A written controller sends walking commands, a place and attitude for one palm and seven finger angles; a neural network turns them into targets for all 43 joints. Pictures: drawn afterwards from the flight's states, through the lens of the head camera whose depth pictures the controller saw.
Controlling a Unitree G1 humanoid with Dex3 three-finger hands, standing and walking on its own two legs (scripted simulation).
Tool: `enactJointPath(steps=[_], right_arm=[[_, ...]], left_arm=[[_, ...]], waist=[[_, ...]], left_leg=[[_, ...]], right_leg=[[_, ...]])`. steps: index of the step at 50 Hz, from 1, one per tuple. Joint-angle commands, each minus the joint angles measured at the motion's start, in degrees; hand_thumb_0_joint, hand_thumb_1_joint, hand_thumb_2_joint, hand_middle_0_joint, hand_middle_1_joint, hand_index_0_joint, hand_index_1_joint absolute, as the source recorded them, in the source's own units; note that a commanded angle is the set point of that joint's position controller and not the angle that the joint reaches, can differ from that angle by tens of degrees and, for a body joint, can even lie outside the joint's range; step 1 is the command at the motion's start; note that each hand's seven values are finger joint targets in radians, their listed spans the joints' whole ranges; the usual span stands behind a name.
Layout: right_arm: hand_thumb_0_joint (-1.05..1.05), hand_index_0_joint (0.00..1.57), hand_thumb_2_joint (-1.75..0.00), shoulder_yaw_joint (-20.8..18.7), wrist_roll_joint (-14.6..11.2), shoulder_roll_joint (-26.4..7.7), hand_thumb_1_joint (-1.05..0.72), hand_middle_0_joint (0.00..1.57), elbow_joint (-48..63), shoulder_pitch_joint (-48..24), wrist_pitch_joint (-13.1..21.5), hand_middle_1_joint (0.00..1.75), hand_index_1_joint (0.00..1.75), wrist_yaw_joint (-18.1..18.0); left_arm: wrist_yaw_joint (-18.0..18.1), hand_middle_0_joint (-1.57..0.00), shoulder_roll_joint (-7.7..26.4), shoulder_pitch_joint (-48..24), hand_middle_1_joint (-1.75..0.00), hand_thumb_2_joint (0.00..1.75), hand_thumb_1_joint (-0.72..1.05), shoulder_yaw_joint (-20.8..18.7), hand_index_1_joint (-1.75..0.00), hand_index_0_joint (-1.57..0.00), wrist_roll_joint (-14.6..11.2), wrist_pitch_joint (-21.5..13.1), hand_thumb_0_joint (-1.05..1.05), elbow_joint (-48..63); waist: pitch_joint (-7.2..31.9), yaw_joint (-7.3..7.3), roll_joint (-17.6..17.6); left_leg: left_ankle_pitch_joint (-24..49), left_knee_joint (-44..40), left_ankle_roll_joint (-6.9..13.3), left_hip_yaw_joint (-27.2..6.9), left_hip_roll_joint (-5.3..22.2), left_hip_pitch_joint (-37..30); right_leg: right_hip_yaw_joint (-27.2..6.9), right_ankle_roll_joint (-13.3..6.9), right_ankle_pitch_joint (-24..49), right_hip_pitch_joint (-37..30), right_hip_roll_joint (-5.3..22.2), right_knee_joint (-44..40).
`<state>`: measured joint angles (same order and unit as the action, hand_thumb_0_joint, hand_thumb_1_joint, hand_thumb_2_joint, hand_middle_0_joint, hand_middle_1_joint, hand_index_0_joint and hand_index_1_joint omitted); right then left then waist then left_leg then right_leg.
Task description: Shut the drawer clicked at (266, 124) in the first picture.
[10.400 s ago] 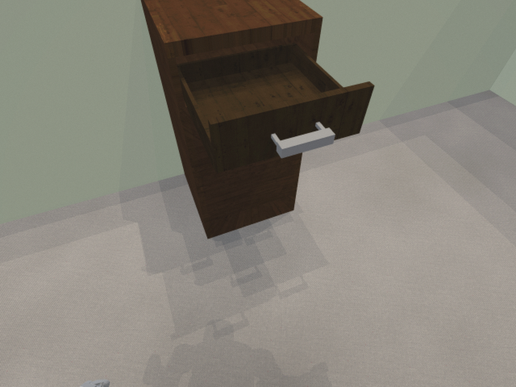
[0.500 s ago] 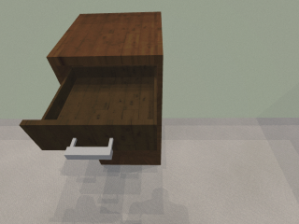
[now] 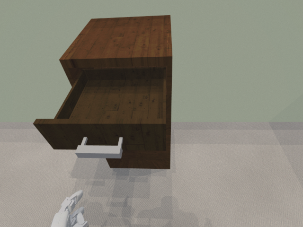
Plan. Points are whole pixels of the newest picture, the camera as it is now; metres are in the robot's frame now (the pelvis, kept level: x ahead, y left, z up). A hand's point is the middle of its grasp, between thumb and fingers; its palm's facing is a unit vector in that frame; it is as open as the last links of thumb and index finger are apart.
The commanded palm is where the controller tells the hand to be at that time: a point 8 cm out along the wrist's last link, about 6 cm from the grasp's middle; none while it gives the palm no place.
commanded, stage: raise the hand and make a fist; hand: left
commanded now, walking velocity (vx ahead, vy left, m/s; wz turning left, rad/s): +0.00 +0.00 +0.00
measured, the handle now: (101, 145) +0.35 +0.18 +0.01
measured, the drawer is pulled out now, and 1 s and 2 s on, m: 0.30 0.30 0.30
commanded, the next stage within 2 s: bring the fist close to the handle in 1.74 s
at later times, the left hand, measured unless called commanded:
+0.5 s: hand (89, 215) +0.15 +0.15 +0.04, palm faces -0.03 -1.00 +0.00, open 4.7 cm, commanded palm +0.12 +0.21 +0.01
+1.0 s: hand (95, 209) +0.16 +0.14 +0.06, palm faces -0.08 -1.00 -0.04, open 3.1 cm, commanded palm +0.12 +0.21 +0.07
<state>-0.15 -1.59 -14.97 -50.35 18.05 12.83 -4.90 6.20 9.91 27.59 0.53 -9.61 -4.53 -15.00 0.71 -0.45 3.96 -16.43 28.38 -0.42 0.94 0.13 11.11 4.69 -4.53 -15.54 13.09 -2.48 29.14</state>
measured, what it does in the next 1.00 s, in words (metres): stands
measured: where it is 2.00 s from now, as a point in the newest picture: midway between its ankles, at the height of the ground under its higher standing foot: outside the picture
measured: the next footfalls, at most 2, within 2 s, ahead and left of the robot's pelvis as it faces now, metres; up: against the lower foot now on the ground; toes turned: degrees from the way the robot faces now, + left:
none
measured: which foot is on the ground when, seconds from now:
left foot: down 0.00-1.00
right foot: down 0.00-1.00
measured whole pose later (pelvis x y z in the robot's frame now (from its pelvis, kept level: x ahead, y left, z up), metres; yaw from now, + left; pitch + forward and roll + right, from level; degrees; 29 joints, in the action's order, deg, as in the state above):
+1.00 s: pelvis -0.01 +0.03 -0.05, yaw +0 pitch +7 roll -1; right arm 0.3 -1.7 -14.4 -25.6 14.0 11.6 -1.2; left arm -3.3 9.6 40.2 8.8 -5.5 -12.4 26.7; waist 6.0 0.3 2.8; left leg -27.6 53.1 2.5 1.5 -1.2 32.2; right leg 4.6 -2.1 -25.4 33.3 -0.2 51.8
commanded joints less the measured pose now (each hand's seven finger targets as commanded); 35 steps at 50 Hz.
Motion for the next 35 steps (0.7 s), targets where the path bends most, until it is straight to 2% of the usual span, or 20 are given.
enactJointPath(steps=[1, 3, 4, 5, 6, 8, 10, 12, 14, 15, 16, 18, 20, 22, 25, 26, 28, 31, 33, 35], right_arm=[[0.00, 0.20, -0.90, -2.8, 0.9, -5.8, -0.90, 0.20, 15.8, -8.1, 7.2, 0.30, 0.30, 0.7], [0.00, 0.20, -0.90, -3.5, 1.1, -5.7, -0.90, 0.20, 19.1, -10.6, 7.3, 0.30, 0.30, 2.4], [0.00, 0.20, -0.90, -3.7, 0.9, -5.9, -0.90, 0.20, 21.0, -11.7, 7.1, 0.30, 0.30, 3.5], [0.00, 0.20, -0.90, -4.4, 0.7, -6.4, -0.90, 0.20, 21.8, -11.9, 6.7, 0.30, 0.30, 4.8], [0.00, 0.20, -0.90, -4.4, 0.9, -7.1, -0.90, 0.20, 24.0, -13.2, 6.3, 0.30, 0.30, 5.8], [0.00, 0.20, -0.90, -4.4, 0.4, -6.6, -0.90, 0.20, 27.9, -15.6, 4.1, 0.30, 0.30, 5.9], [0.00, 0.20, -0.90, -3.9, 0.2, -6.3, -0.90, 0.20, 31.2, -17.1, 1.8, 0.30, 0.30, 5.2], [0.00, 0.20, -0.90, -3.3, 0.2, -4.7, -0.90, 0.20, 33.5, -15.9, 1.3, 0.30, 0.30, 4.6], [0.00, 0.20, -0.90, -3.1, 0.9, -3.4, -0.90, 0.20, 32.4, -11.9, 1.8, 0.30, 0.30, 4.0], [0.00, 0.20, -0.90, -3.2, 1.0, -3.6, -0.90, 0.20, 31.9, -10.5, 1.9, 0.30, 0.30, 3.9], [0.00, 0.20, -0.90, -2.8, 1.4, -3.4, -0.90, 0.20, 31.6, -10.2, 2.4, 0.30, 0.30, 3.7], [0.00, 0.20, -0.90, -1.8, 1.1, -3.8, -0.90, 0.20, 30.4, -9.7, 4.0, 0.30, 0.30, 3.9], [0.00, 0.20, -0.90, -1.0, 0.7, -4.8, -0.90, 0.20, 29.9, -10.4, 5.1, 0.30, 0.30, 4.0], [0.00, 0.20, -0.90, -0.8, 0.1, -5.7, -0.90, 0.20, 30.1, -9.2, 5.2, 0.30, 0.30, 3.5], [0.00, 0.20, -0.90, -0.5, -1.6, -5.9, -0.90, 0.20, 31.7, -10.1, 2.6, 0.30, 0.30, 2.9], [0.00, 0.20, -0.90, 0.0, -2.1, -5.7, -0.90, 0.20, 33.5, -11.3, 1.5, 0.30, 0.30, 2.7], [0.00, 0.20, -0.90, 0.4, -2.1, -4.3, -0.90, 0.20, 35.3, -13.4, 0.0, 0.30, 0.30, 1.9], [0.00, 0.20, -0.90, 0.7, -1.0, -2.4, -0.90, 0.20, 34.9, -12.9, -0.4, 0.30, 0.30, 1.9], [0.00, 0.20, -0.90, 0.6, -0.3, -2.0, -0.90, 0.20, 34.0, -10.5, 0.7, 0.30, 0.30, 2.6], [0.00, 0.20, -0.90, -0.1, 0.5, -2.5, -0.90, 0.20, 32.9, -8.5, 2.0, 0.30, 0.30, 3.6]], left_arm=[[-5.1, -0.38, -2.8, 2.9, -0.50, 0.90, 0.90, 0.3, -0.50, -0.38, -1.3, -13.2, 0.00, 10.4], [-11.1, -0.42, -5.2, 14.1, -0.54, 0.90, 0.90, -0.6, -0.54, -0.42, -3.9, -20.4, 0.00, 7.9], [-14.5, -0.44, -4.9, 16.4, -0.56, 0.90, 0.90, -1.1, -0.56, -0.44, -4.9, -24.1, 0.00, 9.6], [-17.3, -0.46, -1.9, 18.7, -0.58, 0.90, 0.90, -4.6, -0.58, -0.46, -5.0, -27.1, 0.00, 9.0], [-20.5, -0.48, -0.7, 17.2, -0.60, 0.90, 0.90, -4.5, -0.60, -0.48, -5.1, -29.8, 0.00, 11.2], [-20.7, -0.52, 3.8, 16.2, -0.65, 0.90, 0.90, -7.9, -0.65, -0.52, -2.7, -28.2, 0.00, 13.3], [-18.1, -0.56, 5.4, 8.9, -0.69, 0.90, 0.90, -7.8, -0.69, -0.56, -1.7, -25.4, 0.00, 21.7], [-14.2, -0.60, 3.0, 0.3, -0.73, 0.90, 0.90, -4.9, -0.73, -0.60, -1.5, -25.2, 0.00, 29.6], [-10.6, -0.64, 2.6, -5.3, -0.78, 0.90, 0.90, -4.6, -0.78, -0.64, -0.9, -28.8, 0.00, 37.3], [-9.3, -0.66, 3.9, -9.8, -0.80, 0.90, 0.90, -4.6, -0.80, -0.66, -0.5, -31.2, 0.00, 43.6], [-9.0, -0.68, 2.3, -10.3, -0.82, 0.90, 0.90, -2.2, -0.82, -0.68, -0.2, -33.0, 0.00, 45.9], [-10.4, -0.72, -1.0, -9.2, -0.86, 0.90, 0.90, 3.6, -0.86, -0.72, 0.2, -35.2, 0.00, 45.4], [-12.6, -0.76, -2.0, -12.1, -0.91, 0.90, 0.90, 7.9, -0.91, -0.76, 0.9, -33.8, 0.00, 43.6], [-14.8, -0.80, -1.5, -7.2, -0.95, 0.90, 0.90, 9.5, -0.95, -0.80, 1.3, -28.1, 0.00, 37.6], [-16.3, -0.86, 3.2, 5.1, -1.01, 0.90, 0.90, 4.6, -1.01, -0.86, 2.9, -14.3, 0.00, 25.8], [-16.2, -0.88, 2.8, 3.1, -1.04, 0.90, 0.90, 5.1, -1.04, -0.88, 2.7, -10.7, 0.00, 29.3], [-13.2, -0.92, 3.7, 3.5, -1.08, 0.90, 0.90, 0.9, -1.08, -0.92, 1.3, -5.7, 0.00, 36.5], [-5.9, -0.98, 1.7, 5.7, -1.14, 0.90, 0.90, -3.3, -1.14, -0.98, -1.1, -6.3, 0.00, 46.1], [-2.4, -1.02, 0.9, 5.4, -1.19, 0.90, 0.90, -3.0, -1.19, -1.02, -1.1, -10.2, 0.00, 50.8], [-1.0, -1.06, 2.2, 6.6, -1.23, 0.90, 0.90, -2.0, -1.23, -1.06, 1.0, -15.0, 0.00, 53.7]], waist=[[-1.6, -0.27, -22.8], [-0.3, 2.81, -26.8], [1.5, 3.54, -25.2], [3.6, 4.53, -16.7], [4.9, 3.88, -12.2], [6.6, 4.69, -5.8], [4.3, 3.99, -2.2], [5.1, 2.03, -0.9], [10.8, 0.85, 0.9], [13.9, -0.64, -0.1], [16.3, -1.06, 1.3], [14.8, -2.67, 2.9], [12.3, -4.60, 2.5], [9.0, -4.27, -1.2], [6.0, 0.07, -7.8], [7.7, 0.94, -8.5], [11.2, 3.55, -7.6], [13.9, 5.00, -8.0], [13.5, 4.24, -4.6], [13.3, 3.17, -3.8]], left_leg=[[2.1, 5.1, 2.4, -2.3, -0.8, 12.7], [-1.4, 9.2, 1.1, -2.0, -1.3, 21.7], [-2.1, 11.2, 0.7, -1.5, -1.9, 24.0], [-0.9, 13.0, -0.1, -0.5, -2.4, 23.5], [-0.7, 14.8, -0.3, 0.2, -2.9, 23.5], [-2.4, 16.9, 0.6, 2.5, -3.4, 25.8], [-7.5, 17.3, 1.4, 2.8, -3.6, 27.0], [-12.3, 17.5, 2.0, 1.2, -2.8, 27.5], [-10.4, 19.6, 2.4, -0.7, -1.5, 25.7], [-9.7, 20.9, 2.7, -1.5, -0.8, 24.6], [-8.4, 21.8, 2.8, -2.3, -0.6, 23.5], [-7.1, 22.6, 2.8, -3.8, 0.0, 23.2], [-9.1, 22.2, 3.1, -5.4, 0.5, 23.7], [-12.6, 20.3, 2.9, -6.2, 0.6, 26.4], [-15.3, 16.1, 2.6, -5.7, -0.1, 29.5], [-14.7, 14.6, 2.6, -5.3, -0.5, 28.3], [-11.8, 12.5, 2.2, -4.5, -0.7, 25.4], [-3.5, 12.3, 1.8, -3.9, 0.1, 22.1], [1.4, 13.0, 1.4, -3.3, 0.5, 20.4], [3.8, 14.4, 1.4, -3.0, 0.8, 20.4]], right_leg=[[-5.8, 5.8, -2.5, 11.6, 5.1, -2.5], [-7.1, 6.1, -3.1, 11.4, 5.2, 2.2], [-8.0, 6.1, -0.6, 10.5, 5.5, 4.3], [-8.8, 4.9, 3.2, 9.4, 6.1, 6.5], [-8.6, 4.1, 5.1, 9.7, 6.3, 8.8], [-8.9, 3.2, -0.1, 11.4, 6.2, 10.0], [-9.3, 2.6, -12.8, 16.3, 5.6, 8.9], [-9.1, 2.2, -22.4, 20.4, 4.9, 9.8], [-8.3, 2.0, -19.5, 22.4, 3.8, 12.9], [-7.4, 2.2, -17.7, 24.2, 3.0, 14.9], [-6.9, 2.0, -15.5, 24.8, 2.7, 16.4], [-5.3, 1.8, -12.1, 27.9, 2.1, 18.6], [-4.7, 2.1, -12.9, 29.1, 2.4, 18.6], [-4.8, 2.5, -15.3, 27.1, 2.6, 16.3], [-5.7, 2.9, -20.2, 21.6, 3.1, 11.6], [-5.6, 3.1, -20.3, 19.1, 3.6, 11.2], [-4.3, 3.1, -17.7, 14.6, 3.8, 11.6], [-1.6, 2.8, -7.8, 11.4, 2.6, 14.0], [-1.0, 2.5, -2.2, 12.5, 2.1, 15.3], [-0.9, 2.4, -1.0, 14.6, 1.9, 16.6]])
